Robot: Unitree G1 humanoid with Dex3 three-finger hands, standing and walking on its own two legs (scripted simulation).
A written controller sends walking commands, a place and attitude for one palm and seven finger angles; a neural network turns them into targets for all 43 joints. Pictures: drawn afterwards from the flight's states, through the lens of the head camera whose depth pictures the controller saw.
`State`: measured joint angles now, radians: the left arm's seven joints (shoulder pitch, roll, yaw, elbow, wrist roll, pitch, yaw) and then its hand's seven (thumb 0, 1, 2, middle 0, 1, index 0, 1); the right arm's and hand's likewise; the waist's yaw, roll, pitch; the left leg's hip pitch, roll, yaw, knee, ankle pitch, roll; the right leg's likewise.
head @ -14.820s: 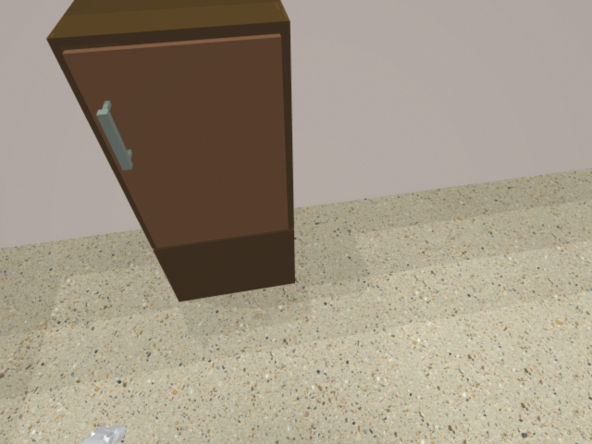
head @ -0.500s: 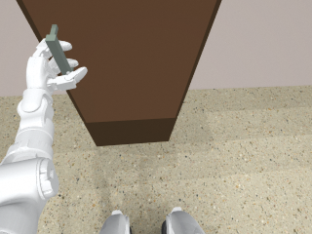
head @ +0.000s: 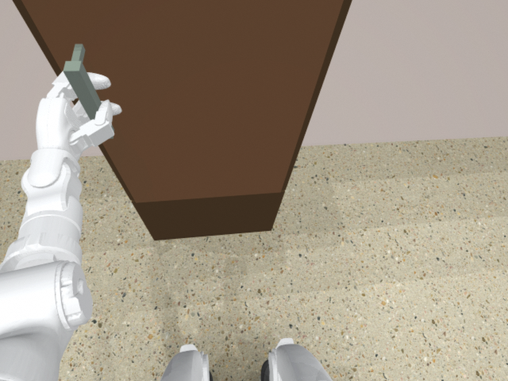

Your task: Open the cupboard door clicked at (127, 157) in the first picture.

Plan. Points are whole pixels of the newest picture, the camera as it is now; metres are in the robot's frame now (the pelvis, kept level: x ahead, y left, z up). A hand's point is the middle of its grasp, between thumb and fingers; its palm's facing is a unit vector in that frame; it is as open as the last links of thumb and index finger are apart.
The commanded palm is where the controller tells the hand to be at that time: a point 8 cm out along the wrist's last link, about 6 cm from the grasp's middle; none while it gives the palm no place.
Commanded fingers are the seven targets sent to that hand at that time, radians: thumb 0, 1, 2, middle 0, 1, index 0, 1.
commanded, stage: pull the door open along its arc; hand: left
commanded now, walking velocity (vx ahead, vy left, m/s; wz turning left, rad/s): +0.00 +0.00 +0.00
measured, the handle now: (94, 95) +0.55 +0.22 +0.08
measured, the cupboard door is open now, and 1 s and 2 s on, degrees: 0 43 44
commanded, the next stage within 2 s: open thumb and fingers to let go in 0.80 s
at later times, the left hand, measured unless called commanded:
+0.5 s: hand (136, 203) +0.35 +0.14 +0.08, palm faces +0.23 -0.96 +0.12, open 6.2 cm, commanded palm +0.29 +0.19 +0.08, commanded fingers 0.00 0.90 0.90 -0.40 -1.35 -0.40 -1.35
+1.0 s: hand (208, 261) +0.27 +0.05 +0.08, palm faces +0.42 -0.91 -0.01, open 6.0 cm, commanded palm +0.22 +0.09 +0.08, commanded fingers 0.00 0.48 0.72 -0.37 -1.30 -0.37 -1.30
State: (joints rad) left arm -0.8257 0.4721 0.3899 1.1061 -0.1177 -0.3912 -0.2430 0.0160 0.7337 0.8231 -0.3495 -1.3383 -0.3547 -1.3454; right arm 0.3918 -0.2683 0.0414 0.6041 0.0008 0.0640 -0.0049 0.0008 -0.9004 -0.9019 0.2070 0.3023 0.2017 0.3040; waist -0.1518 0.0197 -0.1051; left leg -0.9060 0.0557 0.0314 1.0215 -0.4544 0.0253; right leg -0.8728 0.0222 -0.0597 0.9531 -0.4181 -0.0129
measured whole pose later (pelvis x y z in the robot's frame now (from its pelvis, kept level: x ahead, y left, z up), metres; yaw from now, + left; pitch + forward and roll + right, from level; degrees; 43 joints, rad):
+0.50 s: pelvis +0.02 +0.00 +0.02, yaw +0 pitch +13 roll -1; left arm -0.08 0.03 0.08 0.27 -0.15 -0.32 0.16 0.03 0.69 0.75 -0.34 -1.34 -0.34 -1.29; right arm 0.27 -0.23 0.01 0.51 -0.01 0.01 0.06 0.00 -0.90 -0.90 0.20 0.30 0.20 0.30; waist -0.03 0.02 -0.13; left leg -0.69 0.03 0.06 0.91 -0.44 0.02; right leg -0.68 0.00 -0.03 0.88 -0.42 -0.01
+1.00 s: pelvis +0.01 -0.05 +0.02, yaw +5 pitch +7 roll +0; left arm 0.24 -0.08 -0.24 0.00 0.07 -0.18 0.54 0.01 0.66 0.77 -0.36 -1.31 -0.38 -1.34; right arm 0.20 -0.19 0.03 0.54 -0.07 0.01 0.01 0.01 -0.90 -0.90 0.21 0.30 0.20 0.30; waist -0.01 0.04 -0.12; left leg -0.60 0.04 -0.03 0.91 -0.43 -0.04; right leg -0.57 0.01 -0.12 0.91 -0.47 -0.08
